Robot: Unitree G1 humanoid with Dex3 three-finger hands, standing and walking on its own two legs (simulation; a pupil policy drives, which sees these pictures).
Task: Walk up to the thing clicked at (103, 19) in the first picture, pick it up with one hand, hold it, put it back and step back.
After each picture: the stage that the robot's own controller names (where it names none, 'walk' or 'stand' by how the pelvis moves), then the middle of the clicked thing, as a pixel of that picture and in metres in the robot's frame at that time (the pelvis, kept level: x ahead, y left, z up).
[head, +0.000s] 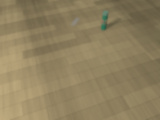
stand; (104, 20) +1.70 -0.31 -0.65
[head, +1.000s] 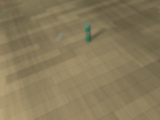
walk; (87, 32) +1.59 +0.05 -0.63
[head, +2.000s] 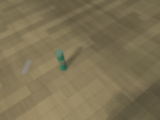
walk; (61, 60) +1.03 +0.29 -0.65
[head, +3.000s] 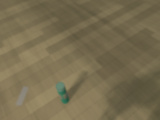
walk; (62, 93) +0.66 +0.25 -0.65
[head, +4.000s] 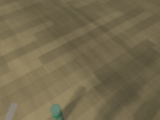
walk; (57, 115) +0.46 +0.20 -0.63
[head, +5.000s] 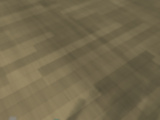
stand; out of the picture +0.41 +0.19 -0.65
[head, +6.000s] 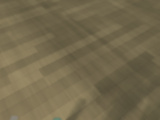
stand; out of the picture +0.43 +0.19 -0.66
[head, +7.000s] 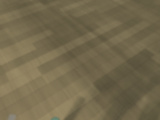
stand; out of the picture +0.41 +0.20 -0.66
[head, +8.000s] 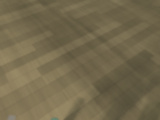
stand; out of the picture +0.41 +0.20 -0.66
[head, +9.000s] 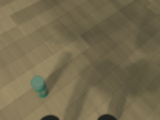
go down; (40, 88) +0.44 +0.21 -0.48
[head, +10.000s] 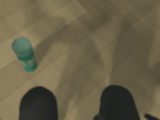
go down; (26, 57) +0.48 +0.24 -0.27
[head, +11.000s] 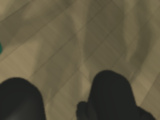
close in; out of the picture +0.46 +0.27 -0.19
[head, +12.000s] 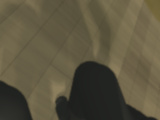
close; out of the picture +0.46 +0.30 -0.16
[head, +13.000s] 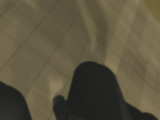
lift; out of the picture +0.44 +0.30 -0.16
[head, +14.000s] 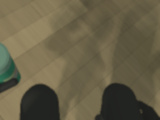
lift; (2, 70) +0.34 +0.26 -0.02
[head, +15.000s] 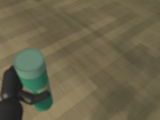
hold; (37, 85) +0.32 +0.15 +0.08
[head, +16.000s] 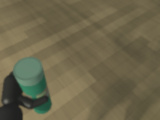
hold; (36, 90) +0.32 +0.16 +0.03
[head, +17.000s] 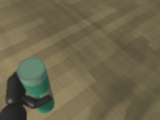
hold; (39, 89) +0.32 +0.15 +0.03
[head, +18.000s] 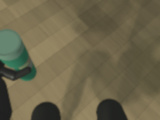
crouch; (19, 60) +0.41 +0.20 -0.04
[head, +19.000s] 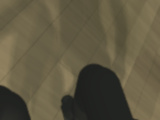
lower; out of the picture +0.44 +0.28 -0.17
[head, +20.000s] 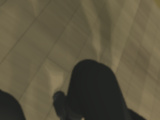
lower; out of the picture +0.45 +0.30 -0.17
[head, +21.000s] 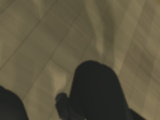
lower; out of the picture +0.44 +0.30 -0.16
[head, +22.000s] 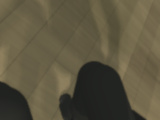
lower; out of the picture +0.43 +0.29 -0.16
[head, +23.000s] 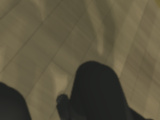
rest; out of the picture +0.42 +0.29 -0.16
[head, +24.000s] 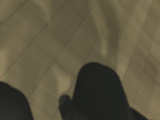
withdraw; out of the picture +0.44 +0.27 -0.17
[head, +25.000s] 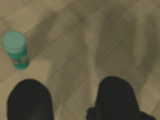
walk; (18, 53) +0.45 +0.24 -0.21
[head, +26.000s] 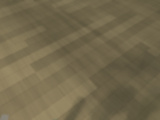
stand; out of the picture +0.38 +0.17 -0.58
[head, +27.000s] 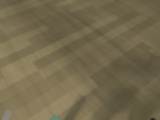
stand; out of the picture +0.41 +0.18 -0.60
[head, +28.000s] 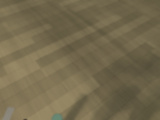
stand; out of the picture +0.41 +0.17 -0.60
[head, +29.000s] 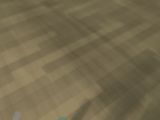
stand; out of the picture +0.42 +0.16 -0.65
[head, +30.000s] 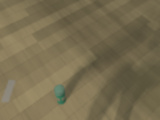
walk; (60, 95) +0.49 +0.14 -0.64
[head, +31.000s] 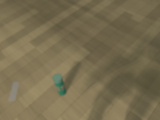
walk; (60, 85) +0.67 +0.24 -0.63
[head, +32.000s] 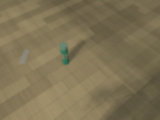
stand; (64, 54) +0.98 +0.21 -0.63
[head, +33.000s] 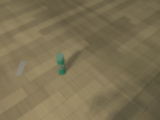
stand; (61, 64) +0.99 +0.21 -0.65
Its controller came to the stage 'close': yes
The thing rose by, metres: 0.68
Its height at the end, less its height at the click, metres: +0.00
